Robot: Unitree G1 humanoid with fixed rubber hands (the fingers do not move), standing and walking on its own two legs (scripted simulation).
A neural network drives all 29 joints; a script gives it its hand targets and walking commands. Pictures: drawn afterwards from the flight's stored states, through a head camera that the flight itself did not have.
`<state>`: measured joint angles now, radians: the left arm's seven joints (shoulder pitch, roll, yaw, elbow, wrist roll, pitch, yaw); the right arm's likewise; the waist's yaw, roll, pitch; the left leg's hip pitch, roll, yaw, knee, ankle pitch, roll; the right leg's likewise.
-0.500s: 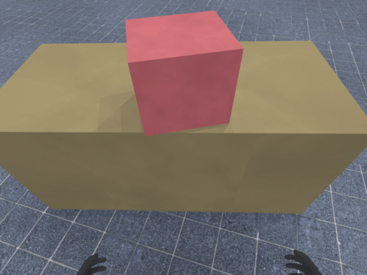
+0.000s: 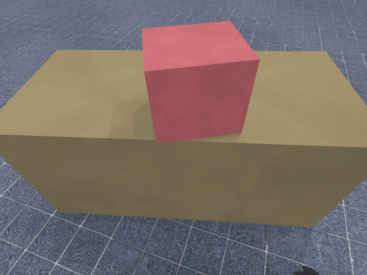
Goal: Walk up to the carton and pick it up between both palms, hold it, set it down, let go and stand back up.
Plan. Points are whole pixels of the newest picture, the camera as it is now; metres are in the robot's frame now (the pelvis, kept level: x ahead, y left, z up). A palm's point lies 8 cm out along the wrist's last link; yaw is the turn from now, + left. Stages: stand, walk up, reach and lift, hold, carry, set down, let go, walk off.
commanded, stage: walk up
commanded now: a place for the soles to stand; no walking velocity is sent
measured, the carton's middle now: (193, 82) +0.69 -0.01 +0.05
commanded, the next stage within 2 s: none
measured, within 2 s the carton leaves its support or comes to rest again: neither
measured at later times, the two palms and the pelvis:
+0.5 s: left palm (87, 213) +0.29 +0.29 -0.09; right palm out of the picture +0.10 -0.23 -0.09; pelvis +0.14 +0.05 +0.00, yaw -1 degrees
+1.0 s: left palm (88, 209) +0.31 +0.30 -0.12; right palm (270, 185) +0.37 -0.22 -0.10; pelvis +0.23 +0.03 -0.02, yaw +2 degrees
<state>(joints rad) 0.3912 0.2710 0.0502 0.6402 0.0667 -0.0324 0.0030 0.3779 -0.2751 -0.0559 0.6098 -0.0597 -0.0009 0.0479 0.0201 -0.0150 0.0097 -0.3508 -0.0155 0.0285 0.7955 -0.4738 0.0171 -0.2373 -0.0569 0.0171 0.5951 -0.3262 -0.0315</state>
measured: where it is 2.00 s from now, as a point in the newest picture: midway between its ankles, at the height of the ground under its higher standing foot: outside the picture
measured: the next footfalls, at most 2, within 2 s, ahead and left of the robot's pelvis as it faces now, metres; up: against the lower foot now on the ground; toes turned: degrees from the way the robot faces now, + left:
left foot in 0.12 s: +0.12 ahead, +0.17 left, +0.00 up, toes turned -1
right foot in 0.58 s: +0.31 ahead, -0.08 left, +0.00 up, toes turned -6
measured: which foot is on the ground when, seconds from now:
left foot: up 0.00-0.10, down 0.12-0.60, up 0.62-0.94, down 0.96-1.00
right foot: down 0.00-0.12, up 0.14-0.56, down 0.58-1.00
